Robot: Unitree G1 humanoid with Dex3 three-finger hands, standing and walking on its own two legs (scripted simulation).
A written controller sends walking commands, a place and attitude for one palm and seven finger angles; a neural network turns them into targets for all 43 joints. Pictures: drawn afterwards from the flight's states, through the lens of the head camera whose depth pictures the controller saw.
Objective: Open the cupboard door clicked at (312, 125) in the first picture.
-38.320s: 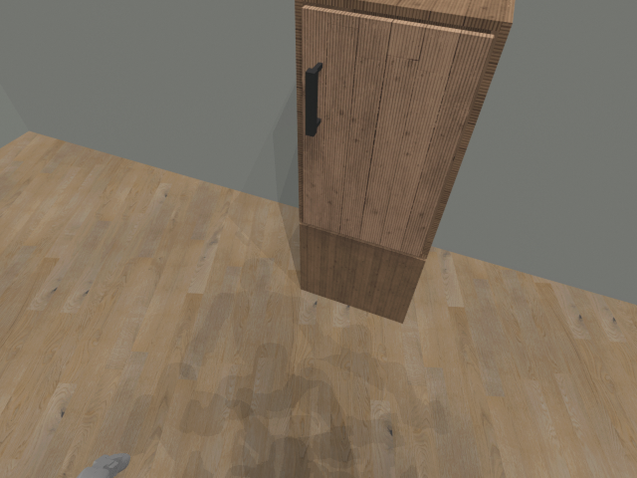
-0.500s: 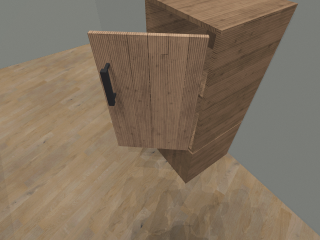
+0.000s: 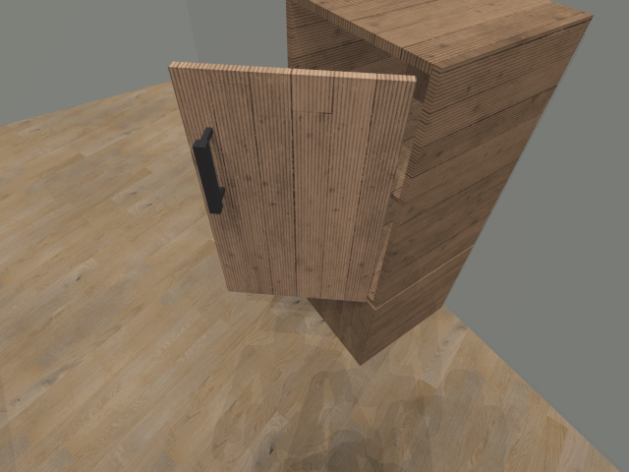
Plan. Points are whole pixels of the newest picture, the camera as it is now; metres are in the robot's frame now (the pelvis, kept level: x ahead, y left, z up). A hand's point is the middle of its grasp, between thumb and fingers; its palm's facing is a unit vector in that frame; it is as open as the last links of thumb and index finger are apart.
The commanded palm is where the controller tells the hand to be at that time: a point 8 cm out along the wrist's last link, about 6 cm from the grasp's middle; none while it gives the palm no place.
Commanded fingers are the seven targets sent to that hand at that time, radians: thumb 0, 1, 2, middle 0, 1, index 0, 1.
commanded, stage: look again from close up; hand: left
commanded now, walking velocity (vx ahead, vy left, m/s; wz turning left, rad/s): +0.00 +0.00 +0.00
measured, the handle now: (212, 172) +0.56 +0.22 +0.05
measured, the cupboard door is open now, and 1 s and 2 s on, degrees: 51 51 51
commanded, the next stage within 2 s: raise the hand with hooked fingers in 0.12 s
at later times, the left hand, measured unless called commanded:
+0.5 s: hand (173, 385) +0.22 +0.19 +0.01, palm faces +0.12 -0.99 -0.04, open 7.9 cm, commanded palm +0.13 +0.24 -0.05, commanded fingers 0.00 0.55 0.75 -0.23 -0.53 -0.23 -0.53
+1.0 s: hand (153, 403) +0.20 +0.21 -0.01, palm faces -0.06 -1.00 -0.03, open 10.7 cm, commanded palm +0.16 +0.27 +0.00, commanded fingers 0.00 -0.03 0.50 -0.27 -0.90 -0.27 -0.90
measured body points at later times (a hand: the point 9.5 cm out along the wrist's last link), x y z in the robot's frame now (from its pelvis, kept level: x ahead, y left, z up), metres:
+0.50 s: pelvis -0.01 -0.01 -0.03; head +0.01 -0.01 +0.42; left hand +0.20 +0.24 +0.01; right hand +0.17 -0.26 -0.10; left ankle -0.02 +0.11 -0.74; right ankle +0.01 -0.11 -0.74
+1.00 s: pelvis -0.03 +0.00 -0.06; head +0.02 +0.00 +0.39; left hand +0.20 +0.27 -0.01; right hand +0.13 -0.22 -0.15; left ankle -0.02 +0.11 -0.74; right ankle +0.01 -0.11 -0.74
